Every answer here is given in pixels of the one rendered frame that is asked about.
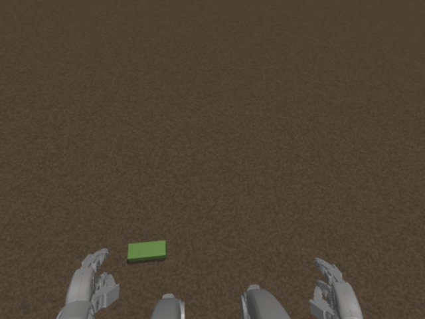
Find left robot arm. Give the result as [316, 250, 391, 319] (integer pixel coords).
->
[56, 300, 95, 319]

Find left robot hand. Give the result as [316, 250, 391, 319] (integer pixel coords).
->
[65, 248, 120, 313]

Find right robot hand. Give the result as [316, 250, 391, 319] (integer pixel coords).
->
[309, 258, 363, 319]

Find small box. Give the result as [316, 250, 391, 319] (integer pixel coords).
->
[127, 241, 167, 262]

